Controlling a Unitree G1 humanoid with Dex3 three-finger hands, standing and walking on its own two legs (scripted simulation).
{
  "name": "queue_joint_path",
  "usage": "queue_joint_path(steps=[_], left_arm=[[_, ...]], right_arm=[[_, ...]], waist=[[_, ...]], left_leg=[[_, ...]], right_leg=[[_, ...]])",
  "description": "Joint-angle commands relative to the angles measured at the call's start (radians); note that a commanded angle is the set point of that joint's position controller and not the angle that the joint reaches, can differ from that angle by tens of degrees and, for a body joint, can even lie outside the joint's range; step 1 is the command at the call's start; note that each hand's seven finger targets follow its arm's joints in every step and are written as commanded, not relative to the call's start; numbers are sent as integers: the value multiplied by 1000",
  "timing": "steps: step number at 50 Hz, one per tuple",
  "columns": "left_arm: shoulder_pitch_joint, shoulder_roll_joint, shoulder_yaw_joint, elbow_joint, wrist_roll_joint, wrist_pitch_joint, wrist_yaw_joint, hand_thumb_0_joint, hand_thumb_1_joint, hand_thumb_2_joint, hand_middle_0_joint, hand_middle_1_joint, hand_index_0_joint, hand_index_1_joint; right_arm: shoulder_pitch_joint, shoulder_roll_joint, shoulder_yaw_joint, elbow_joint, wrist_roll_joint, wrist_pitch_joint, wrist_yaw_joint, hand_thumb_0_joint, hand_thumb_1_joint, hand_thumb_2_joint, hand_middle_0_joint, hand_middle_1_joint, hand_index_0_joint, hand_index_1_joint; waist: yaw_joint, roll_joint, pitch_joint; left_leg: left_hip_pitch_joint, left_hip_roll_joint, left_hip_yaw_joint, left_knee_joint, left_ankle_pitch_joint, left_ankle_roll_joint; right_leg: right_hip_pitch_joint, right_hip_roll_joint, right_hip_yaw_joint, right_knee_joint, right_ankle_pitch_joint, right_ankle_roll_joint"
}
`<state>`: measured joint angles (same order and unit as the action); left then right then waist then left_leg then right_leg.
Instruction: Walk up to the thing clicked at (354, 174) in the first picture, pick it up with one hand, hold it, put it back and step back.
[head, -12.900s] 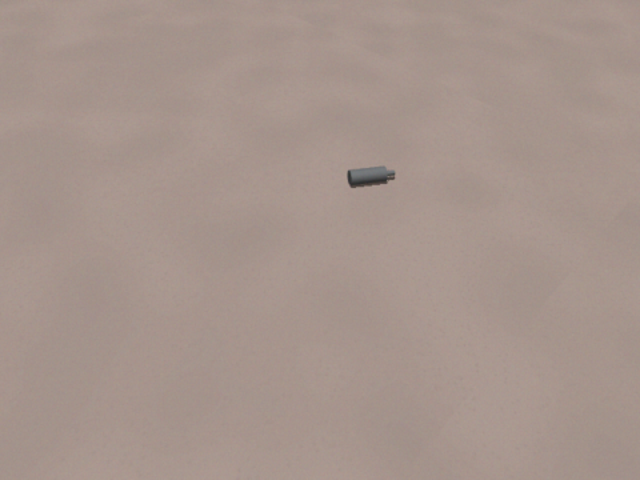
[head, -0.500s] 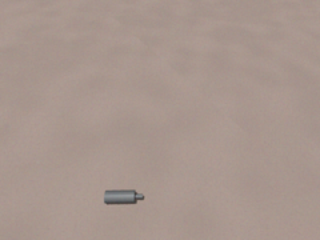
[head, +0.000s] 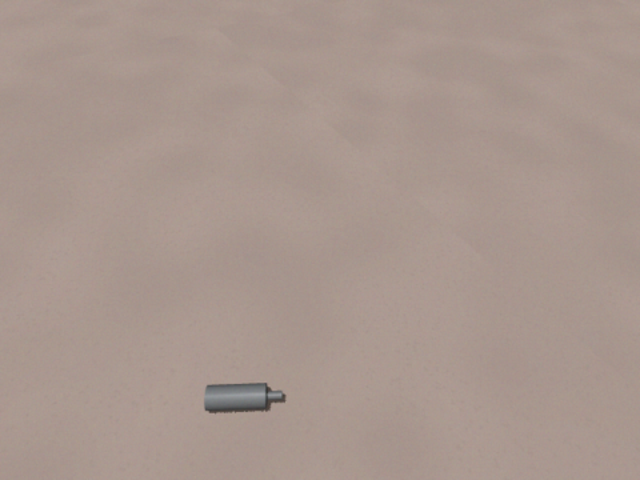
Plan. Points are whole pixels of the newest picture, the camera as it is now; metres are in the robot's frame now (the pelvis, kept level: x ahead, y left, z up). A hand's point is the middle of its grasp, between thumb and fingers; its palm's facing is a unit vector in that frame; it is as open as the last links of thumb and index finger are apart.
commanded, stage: stand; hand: left
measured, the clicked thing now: (244, 396) +0.49 +0.20 -0.74
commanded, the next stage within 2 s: none
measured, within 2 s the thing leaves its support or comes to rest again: neither
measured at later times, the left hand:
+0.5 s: hand out of the picture +0.10 +0.24 -0.16, palm faces -0.04 -0.94 -0.33, open 7.4 cm
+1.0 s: hand out of the picture +0.08 +0.25 -0.16, palm faces -0.05 -0.94 -0.33, open 7.4 cm
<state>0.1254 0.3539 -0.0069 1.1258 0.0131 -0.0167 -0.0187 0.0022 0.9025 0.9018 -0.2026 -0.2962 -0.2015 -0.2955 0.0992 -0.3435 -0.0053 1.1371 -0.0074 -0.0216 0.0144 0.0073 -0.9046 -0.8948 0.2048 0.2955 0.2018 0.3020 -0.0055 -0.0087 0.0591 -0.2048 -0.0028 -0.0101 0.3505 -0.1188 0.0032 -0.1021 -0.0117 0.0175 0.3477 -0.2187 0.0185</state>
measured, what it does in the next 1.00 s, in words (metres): stands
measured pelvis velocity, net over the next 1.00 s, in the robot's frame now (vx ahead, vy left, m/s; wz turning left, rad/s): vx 0.01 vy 0.00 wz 0.00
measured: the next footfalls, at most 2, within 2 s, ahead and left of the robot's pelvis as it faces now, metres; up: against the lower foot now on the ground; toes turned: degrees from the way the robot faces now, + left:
none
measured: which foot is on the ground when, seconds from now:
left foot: down 0.00-1.00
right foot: down 0.00-1.00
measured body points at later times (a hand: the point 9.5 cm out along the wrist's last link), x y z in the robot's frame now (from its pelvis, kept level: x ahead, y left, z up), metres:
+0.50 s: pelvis +0.01 +0.00 +0.00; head +0.03 +0.00 +0.45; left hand +0.10 +0.29 -0.13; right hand +0.10 -0.31 -0.13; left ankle +0.05 +0.12 -0.75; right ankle -0.02 -0.13 -0.75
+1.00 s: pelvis +0.01 +0.00 +0.00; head +0.03 +0.00 +0.45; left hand +0.08 +0.30 -0.14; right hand +0.09 -0.30 -0.13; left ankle +0.05 +0.12 -0.75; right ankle -0.02 -0.13 -0.75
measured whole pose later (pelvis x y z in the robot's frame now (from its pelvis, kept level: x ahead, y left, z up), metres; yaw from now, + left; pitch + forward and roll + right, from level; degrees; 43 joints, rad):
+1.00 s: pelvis +0.01 +0.00 +0.00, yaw +0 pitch -2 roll +0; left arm 0.13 0.35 -0.01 1.12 0.01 -0.01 -0.01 0.00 0.90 0.90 -0.20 -0.30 -0.20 -0.30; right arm 0.09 -0.34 0.00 1.15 0.00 -0.01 0.01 0.01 -0.90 -0.89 0.20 0.30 0.20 0.30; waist -0.01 -0.01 0.06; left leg -0.17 0.00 -0.01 0.33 -0.13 0.00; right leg -0.06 -0.01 0.02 0.31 -0.22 0.02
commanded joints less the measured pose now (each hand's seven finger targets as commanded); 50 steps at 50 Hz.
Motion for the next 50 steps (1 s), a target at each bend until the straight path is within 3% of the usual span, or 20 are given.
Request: queue_joint_path(steps=[1,3,6,11,17,22,26,34,36,39,46,50], left_arm=[[-31,204,42,-55,-8,-20,19,0,900,900,-200,-300,-200,-300],[-32,203,42,-53,-8,-19,20,0,900,900,-200,-300,-200,-300],[-36,206,42,-58,-9,-24,22,0,900,900,-200,-300,-200,-300],[-36,199,41,-56,-10,-21,25,0,900,900,-200,-300,-200,-300],[-48,208,45,-59,-9,-22,29,0,900,900,-200,-300,-200,-300],[-51,205,47,-62,-6,-17,29,0,900,900,-200,-300,-200,-300],[-51,209,49,-57,-5,-15,28,0,900,900,-200,-300,-200,-300],[-48,205,47,-61,-6,-14,24,0,900,900,-200,-300,-200,-300],[-47,206,49,-60,-5,-13,24,0,900,900,-200,-300,-200,-300],[-40,210,48,-63,-4,-16,26,0,900,900,-200,-300,-200,-300],[-40,209,45,-62,-7,-14,28,0,900,900,-200,-300,-200,-300],[-27,205,44,-59,-6,-15,28,0,900,900,-200,-300,-200,-300]], right_arm=[[-44,-222,-42,-52,1,-19,-15,0,-900,-900,200,300,200,300],[-55,-221,-42,-50,1,-19,-15,0,-900,-900,200,300,200,300],[-51,-219,-40,-49,2,-19,-16,0,-900,-900,200,300,200,300],[-65,-219,-40,-46,3,-14,-16,0,-900,-900,200,300,200,300],[-67,-210,-37,-47,3,-13,-18,0,-900,-900,200,300,200,300],[-82,-216,-38,-48,3,-12,-20,0,-900,-900,200,300,200,300],[-82,-212,-40,-50,2,-10,-19,0,-900,-900,200,300,200,300],[-75,-215,-37,-45,3,-11,-16,0,-900,-900,200,300,200,300],[-74,-222,-40,-45,2,-11,-17,0,-900,-900,200,300,200,300],[-69,-214,-39,-47,2,-13,-18,0,-900,-900,200,300,200,300],[-59,-214,-35,-43,4,-9,-18,0,-900,-900,200,300,200,300],[-51,-220,-36,-42,5,-9,-20,0,-900,-900,200,300,200,300]], waist=[[-2,23,-100],[3,15,-99],[0,-2,-125],[1,2,-110],[-2,-1,-124],[3,25,-110],[-2,-2,-70],[-1,26,-68],[0,25,-78],[4,1,-110],[-1,4,-84],[1,8,-99]], left_leg=[[90,128,-118,-63,43,18],[95,129,-118,-60,54,19],[129,134,-104,-35,172,20],[114,130,-100,-36,160,18],[129,135,-94,-28,238,17],[128,136,-95,-43,205,12],[114,127,-96,-62,100,8],[101,122,-102,-80,25,10],[103,126,-106,-80,23,12],[133,134,-100,-51,143,17],[111,127,-101,-57,107,16],[129,127,-97,-48,144,17]], right_leg=[[-40,-105,87,-67,63,-38],[-35,-104,83,-64,69,-36],[-19,-113,81,-58,163,-31],[-8,-111,77,-72,159,-28],[21,-118,71,-65,247,-26],[9,-112,67,-72,188,-27],[-28,-109,75,-96,96,-30],[-32,-108,79,-100,54,-36],[-24,-108,78,-93,50,-38],[-2,-114,77,-84,129,-37],[-5,-114,77,-93,107,-36],[2,-115,76,-90,142,-34]])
